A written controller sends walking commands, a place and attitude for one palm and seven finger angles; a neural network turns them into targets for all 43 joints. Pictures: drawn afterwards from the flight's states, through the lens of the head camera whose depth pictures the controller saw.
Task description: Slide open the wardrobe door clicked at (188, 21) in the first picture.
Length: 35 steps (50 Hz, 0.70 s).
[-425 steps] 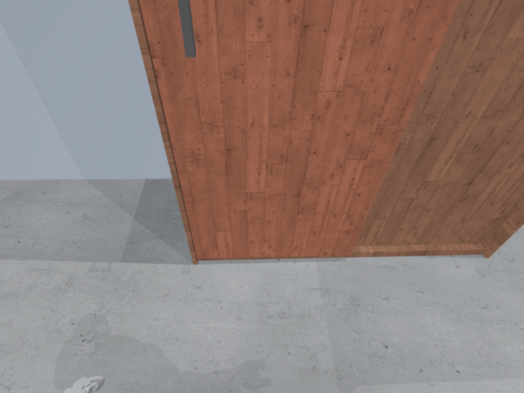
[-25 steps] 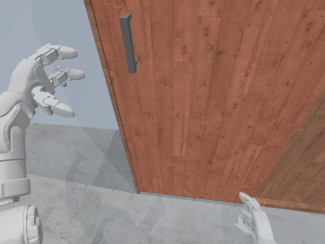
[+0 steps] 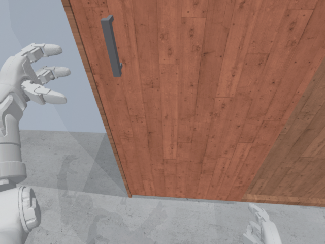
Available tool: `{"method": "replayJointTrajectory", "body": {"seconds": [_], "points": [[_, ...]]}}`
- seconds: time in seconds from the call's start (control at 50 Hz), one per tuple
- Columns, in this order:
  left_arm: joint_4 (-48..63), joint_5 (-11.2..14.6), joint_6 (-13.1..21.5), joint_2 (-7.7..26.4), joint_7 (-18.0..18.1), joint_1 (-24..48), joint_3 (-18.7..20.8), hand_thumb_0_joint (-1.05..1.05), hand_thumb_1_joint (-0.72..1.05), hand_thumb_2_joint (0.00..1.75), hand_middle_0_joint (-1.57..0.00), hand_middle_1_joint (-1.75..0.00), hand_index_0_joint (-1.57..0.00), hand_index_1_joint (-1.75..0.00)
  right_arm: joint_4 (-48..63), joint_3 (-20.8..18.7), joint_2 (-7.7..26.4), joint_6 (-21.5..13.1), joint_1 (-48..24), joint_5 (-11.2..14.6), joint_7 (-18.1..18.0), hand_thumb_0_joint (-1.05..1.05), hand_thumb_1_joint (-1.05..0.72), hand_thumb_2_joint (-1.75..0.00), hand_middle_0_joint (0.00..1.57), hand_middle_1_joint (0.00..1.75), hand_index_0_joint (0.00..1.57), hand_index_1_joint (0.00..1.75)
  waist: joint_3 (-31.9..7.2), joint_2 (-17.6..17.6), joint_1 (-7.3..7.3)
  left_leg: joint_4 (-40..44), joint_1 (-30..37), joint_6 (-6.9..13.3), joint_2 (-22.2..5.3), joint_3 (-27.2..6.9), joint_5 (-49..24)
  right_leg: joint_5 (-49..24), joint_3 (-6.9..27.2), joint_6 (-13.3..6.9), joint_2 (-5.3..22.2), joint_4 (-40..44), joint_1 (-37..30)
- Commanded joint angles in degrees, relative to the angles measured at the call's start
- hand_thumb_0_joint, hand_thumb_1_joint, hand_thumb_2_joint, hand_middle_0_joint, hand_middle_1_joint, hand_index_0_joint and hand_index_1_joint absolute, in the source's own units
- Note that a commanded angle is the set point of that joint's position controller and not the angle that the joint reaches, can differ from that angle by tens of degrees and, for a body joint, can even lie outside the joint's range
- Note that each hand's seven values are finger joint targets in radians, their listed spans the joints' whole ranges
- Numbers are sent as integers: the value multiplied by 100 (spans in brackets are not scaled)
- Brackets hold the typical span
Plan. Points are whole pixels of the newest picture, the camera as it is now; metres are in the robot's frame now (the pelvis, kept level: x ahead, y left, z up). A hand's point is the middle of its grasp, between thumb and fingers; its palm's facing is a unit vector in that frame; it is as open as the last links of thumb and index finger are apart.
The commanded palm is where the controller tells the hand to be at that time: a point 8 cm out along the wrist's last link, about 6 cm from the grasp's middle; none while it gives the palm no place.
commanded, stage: move the hooked fingers beside the handle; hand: left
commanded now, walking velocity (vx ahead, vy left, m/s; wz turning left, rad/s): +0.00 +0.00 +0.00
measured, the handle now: (114, 47) +0.54 +0.17 +0.25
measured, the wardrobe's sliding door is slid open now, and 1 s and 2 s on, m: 0.00 0.00 0.00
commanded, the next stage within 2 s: none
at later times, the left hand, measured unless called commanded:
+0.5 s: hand (77, 61) +0.45 +0.24 +0.26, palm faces +0.02 -1.00 -0.01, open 14.0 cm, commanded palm +0.42 +0.29 +0.25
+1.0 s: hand (80, 59) +0.47 +0.24 +0.25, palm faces +0.03 -1.00 -0.01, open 14.0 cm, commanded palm +0.44 +0.29 +0.25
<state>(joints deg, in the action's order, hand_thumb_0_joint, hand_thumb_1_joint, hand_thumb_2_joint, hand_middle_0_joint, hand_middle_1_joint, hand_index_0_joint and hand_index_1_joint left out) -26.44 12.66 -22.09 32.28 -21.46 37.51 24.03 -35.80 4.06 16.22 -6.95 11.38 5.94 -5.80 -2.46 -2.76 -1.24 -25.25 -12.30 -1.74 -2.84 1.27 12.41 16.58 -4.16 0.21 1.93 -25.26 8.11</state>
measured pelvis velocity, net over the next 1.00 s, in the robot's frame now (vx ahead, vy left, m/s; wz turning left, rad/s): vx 0.01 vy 0.01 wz -0.04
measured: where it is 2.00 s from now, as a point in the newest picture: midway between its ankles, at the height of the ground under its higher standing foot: outside the picture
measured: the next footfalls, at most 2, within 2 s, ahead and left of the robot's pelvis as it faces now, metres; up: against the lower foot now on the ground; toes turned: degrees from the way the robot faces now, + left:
none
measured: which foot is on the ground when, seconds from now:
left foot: down 0.00-1.00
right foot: down 0.00-1.00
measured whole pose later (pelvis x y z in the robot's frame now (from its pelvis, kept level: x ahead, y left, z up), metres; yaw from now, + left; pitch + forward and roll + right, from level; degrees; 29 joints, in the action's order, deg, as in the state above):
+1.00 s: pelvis +0.01 +0.01 +0.00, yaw -2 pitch +4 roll -1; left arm -53.9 7.2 -9.4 35.6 -19.3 54.6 23.1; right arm -38.3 1.5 17.0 -4.0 21.5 4.5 -5.5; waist -3.8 -2.0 4.0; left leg -27.4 -17.7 -1.0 -3.5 3.2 14.0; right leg 16.1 -2.0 1.0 1.5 -25.3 13.5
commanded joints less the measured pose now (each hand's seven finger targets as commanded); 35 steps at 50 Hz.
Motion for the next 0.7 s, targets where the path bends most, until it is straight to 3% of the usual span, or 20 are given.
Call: {"method": "replayJointTrajectory", "body": {"seconds": [0.0, 0.1, 0.16, 0.18, 0.24, 0.26, 0.28, 0.32, 0.4, 0.46, 0.48, 0.5, 0.56, 0.6, 0.64, 0.68], "points": [[1052, 59, 553, 1419, -67, 3053, -18, 0, -50, 30, -30, -120, -30, -120, 844, -290, 721, -301, -507, -27, -86, 0, -90, -90, 20, 30, 20, 30, -1567, -93, 149, -35, 1194, 409, 353, -107, -1482, -2187, 100, -114, -205, 276, 291], [546, 97, 817, 1487, -115, 3427, 0, 0, -50, 30, -30, -120, -30, -120, 753, -284, 744, -296, -357, -44, -126, 0, -90, -90, 20, 30, 20, 30, -1625, -5, 183, -25, 1181, 401, 348, -168, -1389, -2080, 105, -138, -211, 280, 348], [-187, 7, 773, 1471, -2, 3603, -53, 0, -50, 30, -30, -120, -30, -120, 632, -282, 764, -251, -246, -50, -147, 0, -90, -90, 20, 30, 20, 30, -1245, 29, 216, 39, 902, 389, 330, -173, -1063, -1726, 114, -130, -193, 339, 570], [-414, -30, 810, 1665, 62, 3590, 77, 0, -50, 30, -30, -120, -30, -120, 583, -304, 801, -227, -157, -57, -142, 0, -90, -90, 20, 30, 20, 30, -1267, 221, 205, 34, 826, 396, 328, -158, -1088, -1718, 92, -128, -198, 350, 509], [-381, -205, 928, 1747, 195, 3827, 88, 0, -50, 30, -30, -120, -30, -120, 655, -329, 791, -196, -79, -86, -114, 0, -90, -90, 20, 30, 20, 30, -1615, -95, 165, -8, 905, 392, 317, -155, -1364, -1998, 134, -150, -165, 240, 337], [-353, -240, 994, 1640, 219, 4005, -56, 0, -50, 30, -30, -120, -30, -120, 642, -328, 781, -181, -43, -87, -112, 0, -90, -90, 20, 30, 20, 30, -1656, -188, 217, -20, 951, 382, 307, -163, -1449, -2075, 123, -157, -172, 215, 337], [-439, -218, 1096, 1681, 251, 3958, -7, 0, -50, 30, -30, -120, -30, -120, 636, -357, 787, -176, 49, -103, -106, 0, -90, -90, 20, 30, 20, 30, -1756, 110, 227, -45, 937, 406, 294, -161, -1537, -2162, 94, -147, -183, 212, 240], [-440, -238, 1226, 1836, 233, 4046, 132, 0, -50, 30, -30, -120, -30, -120, 644, -380, 822, -166, 101, -106, -102, 0, -90, -90, 20, 30, 20, 30, -1905, 35, 221, -61, 1006, 413, 285, -151, -1548, -2241, 146, -141, -196, 189, 210], [-764, -238, 1374, 1817, 175, 4387, 50, 0, -50, 30, -30, -120, -30, -120, 548, -402, 870, -164, 282, -116, -117, 0, -90, -90, 20, 30, 20, 30, -1768, -95, 315, -52, 956, 416, 271, -136, -1473, -2162, 145, -142, -213, 230, 332], [-1280, -325, 1344, 1615, 186, 4568, -178, 0, -50, 30, -30, -120, -30, -120, 423, -428, 899, -141, 456, -112, -129, 0, -90, -90, 20, 30, 20, 30, -1471, -156, 421, -23, 831, 398, 248, -134, -1286, -1913, 129, -140, -224, 270, 609], [-1250, -319, 1397, 1533, 212, 4667, -258, 0, -50, 30, -30, -120, -30, -120, 414, -449, 910, -145, 528, -127, -128, 0, -90, -90, 20, 30, 20, 30, -1531, -26, 447, -32, 847, 405, 249, -143, -1380, -1940, 88, -152, -230, 265, 536], [-1191, -353, 1415, 1682, 239, 4715, -125, 0, -50, 30, -30, -120, -30, -120, 419, -465, 927, -164, 536, -135, -114, 0, -90, -90, 20, 30, 20, 30, -1639, -163, 403, -49, 900, 401, 242, -160, -1443, -2005, 119, -154, -239, 243, 559], [-1375, -401, 1492, 1617, 283, 4965, -191, 0, -50, 30, -30, -120, -30, -120, 332, -494, 941, -161, 724, -172, -106, 0, -90, -90, 20, 30, 20, 30, -1778, -213, 495, -87, 969, 378, 232, -162, -1504, -2040, 111, -149, -248, 224, 622], [-1375, -372, 1606, 1833, 313, 4834, 43, 0, -50, 30, -30, -120, -30, -120, 341, -521, 972, -160, 799, -192, -93, 0, -90, -90, 20, 30, 20, 30, -2028, -13, 425, -120, 983, 396, 217, -153, -1680, -2239, 121, -148, -257, 178, 431], [-1563, -411, 1652, 2065, 337, 4808, 253, 0, -50, 30, -30, -120, -30, -120, 326, -524, 987, -139, 883, -205, -89, 0, -90, -90, 20, 30, 20, 30, -2052, 139, 391, -129, 872, 410, 221, -119, -1731, -2374, 135, -136, -253, 140, 338], [-1695, -445, 1712, 1887, 364, 4929, 40, 0, -50, 30, -30, -120, -30, -120, 307, -529, 968, -96, 943, -202, -77, 0, -90, -90, 20, 30, 20, 30, -1907, 37, 465, -144, 776, 414, 226, -50, -1695, -2369, 133, -121, -238, 152, 372]]}}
